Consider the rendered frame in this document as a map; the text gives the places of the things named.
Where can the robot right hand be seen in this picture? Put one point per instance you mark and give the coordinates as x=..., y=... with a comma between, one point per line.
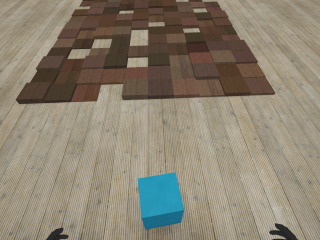
x=284, y=232

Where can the carton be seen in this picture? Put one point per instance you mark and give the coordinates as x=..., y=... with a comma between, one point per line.
x=160, y=200

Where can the robot left hand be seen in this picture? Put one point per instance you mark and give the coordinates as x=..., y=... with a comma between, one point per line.
x=56, y=235

